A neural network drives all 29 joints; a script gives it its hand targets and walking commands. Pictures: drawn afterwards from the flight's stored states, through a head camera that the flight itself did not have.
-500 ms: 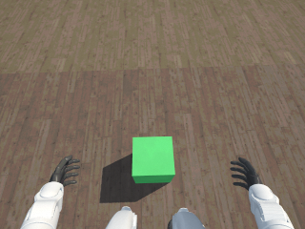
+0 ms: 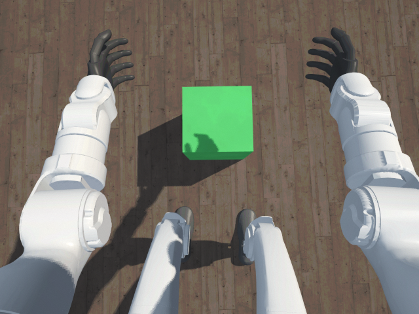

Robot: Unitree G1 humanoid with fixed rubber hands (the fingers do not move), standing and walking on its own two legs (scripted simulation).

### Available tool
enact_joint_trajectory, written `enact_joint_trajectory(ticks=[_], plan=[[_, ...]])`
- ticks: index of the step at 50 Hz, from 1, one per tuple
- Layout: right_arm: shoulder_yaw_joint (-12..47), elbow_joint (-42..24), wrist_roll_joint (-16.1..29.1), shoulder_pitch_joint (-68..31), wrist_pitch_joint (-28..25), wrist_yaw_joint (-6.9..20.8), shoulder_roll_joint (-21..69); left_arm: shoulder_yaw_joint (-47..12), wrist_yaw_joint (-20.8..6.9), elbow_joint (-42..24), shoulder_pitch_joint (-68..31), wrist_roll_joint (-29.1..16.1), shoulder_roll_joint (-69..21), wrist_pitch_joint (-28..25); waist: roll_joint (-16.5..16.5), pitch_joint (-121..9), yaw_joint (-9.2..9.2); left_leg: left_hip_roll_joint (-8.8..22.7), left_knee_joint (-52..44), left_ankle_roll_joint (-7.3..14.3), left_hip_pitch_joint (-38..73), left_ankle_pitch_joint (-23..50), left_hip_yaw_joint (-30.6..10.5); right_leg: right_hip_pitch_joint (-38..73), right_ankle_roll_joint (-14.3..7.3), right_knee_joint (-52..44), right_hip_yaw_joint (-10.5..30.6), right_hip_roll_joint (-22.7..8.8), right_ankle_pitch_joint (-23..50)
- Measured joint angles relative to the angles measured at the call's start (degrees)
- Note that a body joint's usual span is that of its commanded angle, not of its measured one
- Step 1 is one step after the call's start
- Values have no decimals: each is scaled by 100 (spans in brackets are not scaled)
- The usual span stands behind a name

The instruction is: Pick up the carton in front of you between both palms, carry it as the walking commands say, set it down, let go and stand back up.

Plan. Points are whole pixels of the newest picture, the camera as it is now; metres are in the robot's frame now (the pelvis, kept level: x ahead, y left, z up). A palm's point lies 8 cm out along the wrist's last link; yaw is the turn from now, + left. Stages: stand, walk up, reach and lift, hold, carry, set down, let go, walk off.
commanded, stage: reach and lift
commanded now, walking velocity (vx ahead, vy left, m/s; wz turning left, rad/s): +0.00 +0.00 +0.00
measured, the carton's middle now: (216, 127) +0.53 +0.01 -0.52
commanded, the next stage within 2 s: none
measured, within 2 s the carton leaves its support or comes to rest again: leaves its support in 1.86 s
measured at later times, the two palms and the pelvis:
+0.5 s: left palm (140, 106) +0.52 +0.21 -0.27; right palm (295, 104) +0.54 -0.18 -0.27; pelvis +0.03 +0.00 -0.11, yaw +1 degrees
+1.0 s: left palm (160, 123) +0.52 +0.19 -0.45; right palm (274, 122) +0.53 -0.17 -0.45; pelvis -0.02 +0.00 -0.27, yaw +0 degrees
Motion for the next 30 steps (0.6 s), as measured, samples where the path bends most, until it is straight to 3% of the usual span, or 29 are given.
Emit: enact_joint_trajectory(ticks=[6,12,18,22,30], plan=[[-316,115,-326,-608,-234,3,77,343,27,4,-531,347,-164,-228,2,-42,15,9,-20,-7,-537,38,-13,-531,-5,-33,-10,12,45],[-649,-3,-628,-292,-653,6,332,650,-46,-115,-203,658,-406,-668,-20,-394,20,17,25,-11,-997,-78,-19,-993,-14,12,-15,20,-69],[-762,-15,-735,79,-950,-82,543,760,-52,-24,132,718,-509,-998,-24,-866,-1,-3,884,-32,-1944,-489,-40,-1942,3,882,8,26,-491],[-542,-85,-518,178,-1045,-200,494,562,30,-22,172,490,-444,-1094,-18,-900,-14,-39,1772,-58,-2698,-802,-63,-2694,33,1781,63,52,-829],[320,-285,405,-87,-991,-475,49,-236,305,-195,-103,-377,-14,-1022,-7,-225,-31,-76,3594,-68,-3840,-1243,-70,-3851,48,3624,100,77,-1263]])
